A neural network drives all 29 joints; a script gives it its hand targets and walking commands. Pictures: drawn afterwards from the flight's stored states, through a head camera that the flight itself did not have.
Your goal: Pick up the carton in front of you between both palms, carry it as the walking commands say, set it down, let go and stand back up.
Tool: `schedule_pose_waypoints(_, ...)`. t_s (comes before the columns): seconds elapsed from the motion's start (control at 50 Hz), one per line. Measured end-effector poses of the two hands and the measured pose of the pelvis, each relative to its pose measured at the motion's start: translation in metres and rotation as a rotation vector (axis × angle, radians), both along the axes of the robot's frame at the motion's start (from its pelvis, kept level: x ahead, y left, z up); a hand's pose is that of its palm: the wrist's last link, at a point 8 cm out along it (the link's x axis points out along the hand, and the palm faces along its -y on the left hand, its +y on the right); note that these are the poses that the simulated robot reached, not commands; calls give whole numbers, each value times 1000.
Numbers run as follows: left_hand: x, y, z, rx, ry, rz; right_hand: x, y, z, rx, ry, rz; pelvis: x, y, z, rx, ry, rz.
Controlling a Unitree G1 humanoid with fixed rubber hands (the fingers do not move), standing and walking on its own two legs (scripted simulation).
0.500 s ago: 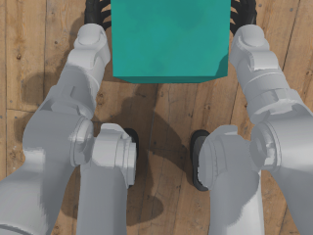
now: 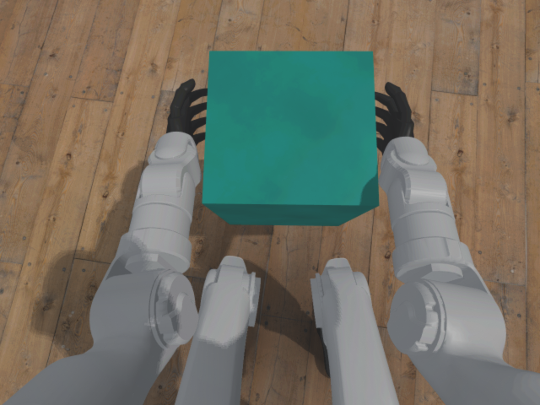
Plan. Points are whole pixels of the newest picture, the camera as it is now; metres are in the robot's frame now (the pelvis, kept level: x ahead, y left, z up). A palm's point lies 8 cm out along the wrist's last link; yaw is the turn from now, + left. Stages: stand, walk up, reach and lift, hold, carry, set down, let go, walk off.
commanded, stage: reach and lift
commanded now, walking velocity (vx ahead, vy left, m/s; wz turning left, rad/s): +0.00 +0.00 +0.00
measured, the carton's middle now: (286, 155) +0.48 +0.00 -0.13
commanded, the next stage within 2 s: none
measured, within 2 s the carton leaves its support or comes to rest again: neither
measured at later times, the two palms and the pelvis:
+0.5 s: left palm (135, 104) +0.45 +0.15 +0.09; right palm (458, 108) +0.45 -0.15 +0.09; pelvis +0.05 +0.00 +0.13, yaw +0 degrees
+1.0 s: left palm out of the picture +0.42 +0.15 +0.24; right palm out of the picture +0.41 -0.15 +0.24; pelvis +0.10 +0.00 +0.27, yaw +0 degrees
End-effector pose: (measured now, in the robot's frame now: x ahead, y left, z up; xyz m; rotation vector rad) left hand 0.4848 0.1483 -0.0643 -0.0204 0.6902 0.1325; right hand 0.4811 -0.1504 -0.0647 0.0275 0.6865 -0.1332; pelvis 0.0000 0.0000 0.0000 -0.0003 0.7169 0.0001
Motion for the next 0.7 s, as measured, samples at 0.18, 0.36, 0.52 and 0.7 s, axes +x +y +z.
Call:
schedule_pose_waypoints(0.18, -7, 0, 46, -7, -16, 8, -7, 0, 47, 4, -16, -3, 12, 0, 41, 0, -3, -2)
schedule_pose_waypoints(0.36, -21, 0, 103, -12, -7, 18, -20, 0, 103, 14, -7, -14, 32, -1, 90, -1, -60, -2)
schedule_pose_waypoints(0.52, -34, 0, 159, -16, 0, 23, -32, 0, 160, 14, 1, -14, 51, -1, 140, -2, -141, 0)
schedule_pose_waypoints(0.7, -48, 1, 218, -13, 0, 21, -47, 0, 218, 12, 0, -14, 71, -1, 194, -1, -243, 1)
